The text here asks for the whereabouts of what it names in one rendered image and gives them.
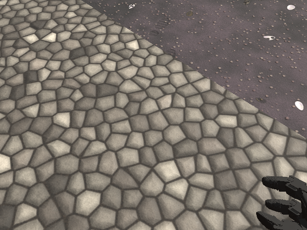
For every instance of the right robot hand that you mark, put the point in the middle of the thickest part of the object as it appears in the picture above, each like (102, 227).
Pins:
(296, 210)

